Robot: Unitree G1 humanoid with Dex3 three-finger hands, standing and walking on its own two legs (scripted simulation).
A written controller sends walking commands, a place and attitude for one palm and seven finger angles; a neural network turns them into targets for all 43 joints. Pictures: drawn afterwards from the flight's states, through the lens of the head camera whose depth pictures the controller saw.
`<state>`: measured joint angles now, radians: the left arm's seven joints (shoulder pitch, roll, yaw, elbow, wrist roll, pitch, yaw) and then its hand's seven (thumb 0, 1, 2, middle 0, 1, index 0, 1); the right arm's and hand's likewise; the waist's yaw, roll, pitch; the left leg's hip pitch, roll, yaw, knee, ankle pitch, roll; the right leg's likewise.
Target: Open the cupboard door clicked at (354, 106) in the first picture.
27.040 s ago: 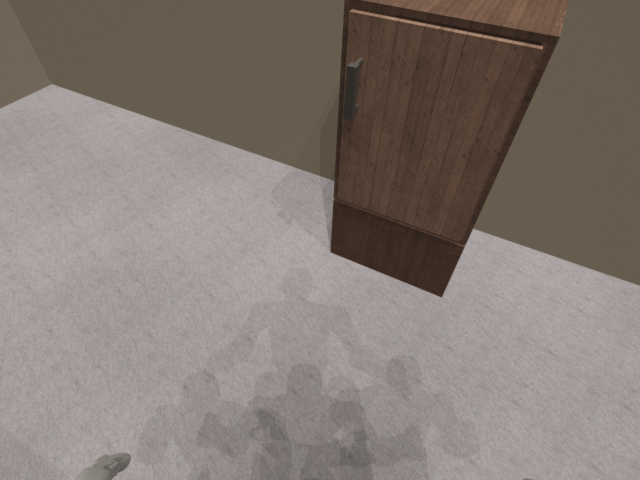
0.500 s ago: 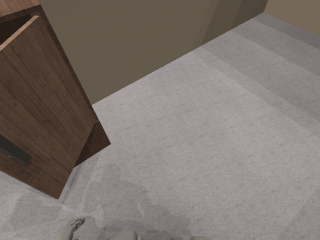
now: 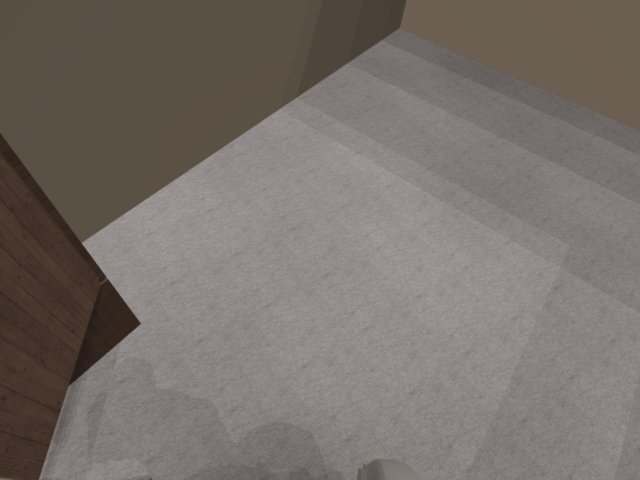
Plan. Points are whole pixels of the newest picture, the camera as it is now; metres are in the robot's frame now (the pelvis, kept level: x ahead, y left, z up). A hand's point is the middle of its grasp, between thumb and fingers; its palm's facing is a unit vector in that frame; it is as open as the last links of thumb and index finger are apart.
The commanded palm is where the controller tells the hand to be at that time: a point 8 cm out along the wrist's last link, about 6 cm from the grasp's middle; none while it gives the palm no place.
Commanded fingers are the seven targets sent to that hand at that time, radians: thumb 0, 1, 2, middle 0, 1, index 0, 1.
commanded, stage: walk to a spot facing it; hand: left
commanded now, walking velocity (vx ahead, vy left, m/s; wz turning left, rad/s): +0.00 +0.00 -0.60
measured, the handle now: out of the picture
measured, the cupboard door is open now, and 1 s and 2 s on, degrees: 41 41 41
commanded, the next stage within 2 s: turn to face it in 1.42 s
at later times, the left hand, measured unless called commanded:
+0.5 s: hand (225, 465) +0.15 +0.14 -0.17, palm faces -0.21 -0.96 -0.21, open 7.4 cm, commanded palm none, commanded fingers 0.00 0.90 0.90 -0.20 -0.30 -0.20 -0.30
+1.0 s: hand (370, 259) +0.51 -0.06 -0.16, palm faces -0.60 -0.76 -0.25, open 7.4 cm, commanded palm none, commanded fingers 0.00 0.90 0.90 -0.20 -0.30 -0.20 -0.30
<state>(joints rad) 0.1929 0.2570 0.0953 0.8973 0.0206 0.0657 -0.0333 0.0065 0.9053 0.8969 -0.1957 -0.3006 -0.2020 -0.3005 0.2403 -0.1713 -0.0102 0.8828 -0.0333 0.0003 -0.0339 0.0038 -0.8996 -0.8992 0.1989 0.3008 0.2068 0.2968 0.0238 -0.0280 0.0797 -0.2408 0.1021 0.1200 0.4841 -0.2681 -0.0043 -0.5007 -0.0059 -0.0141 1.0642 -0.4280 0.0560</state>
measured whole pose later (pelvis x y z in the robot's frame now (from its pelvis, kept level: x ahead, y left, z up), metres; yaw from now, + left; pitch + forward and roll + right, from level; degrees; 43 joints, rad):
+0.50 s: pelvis +0.09 -0.05 +0.00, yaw -17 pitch +1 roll +1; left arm 0.33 0.20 0.06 0.97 0.02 -0.02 -0.02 0.00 0.90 0.90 -0.20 -0.30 -0.21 -0.30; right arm 0.15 -0.23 -0.07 0.88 -0.02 0.00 0.02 0.01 -0.90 -0.90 0.19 0.30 0.20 0.30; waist 0.04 -0.02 0.06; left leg -0.50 0.07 0.03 0.79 -0.30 -0.08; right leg -0.11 0.03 0.09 0.41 -0.32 -0.04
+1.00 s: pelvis +0.27 -0.14 -0.02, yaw -35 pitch +1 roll +2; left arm 0.06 0.24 0.07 0.88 0.03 0.00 -0.06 0.01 0.91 0.90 -0.19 -0.30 -0.20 -0.30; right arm 0.46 -0.22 -0.03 1.03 -0.04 -0.03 0.00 0.01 -0.90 -0.90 0.20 0.30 0.20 0.30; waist -0.06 0.01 0.07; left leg -0.04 0.15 0.28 0.51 -0.43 -0.10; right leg -0.46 -0.06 -0.11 0.65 -0.25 -0.04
